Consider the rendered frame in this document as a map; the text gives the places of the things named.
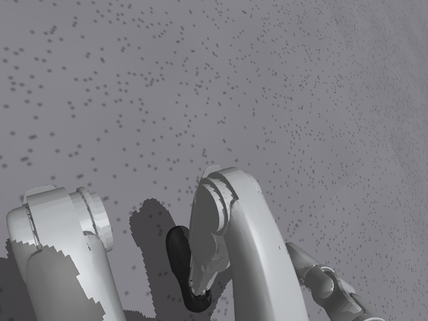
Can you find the right robot arm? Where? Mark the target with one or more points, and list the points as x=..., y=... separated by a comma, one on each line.
x=337, y=296

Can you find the right robot hand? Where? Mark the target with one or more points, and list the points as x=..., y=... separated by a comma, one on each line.
x=301, y=260

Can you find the right robot foot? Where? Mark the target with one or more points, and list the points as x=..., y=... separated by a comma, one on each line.
x=179, y=254

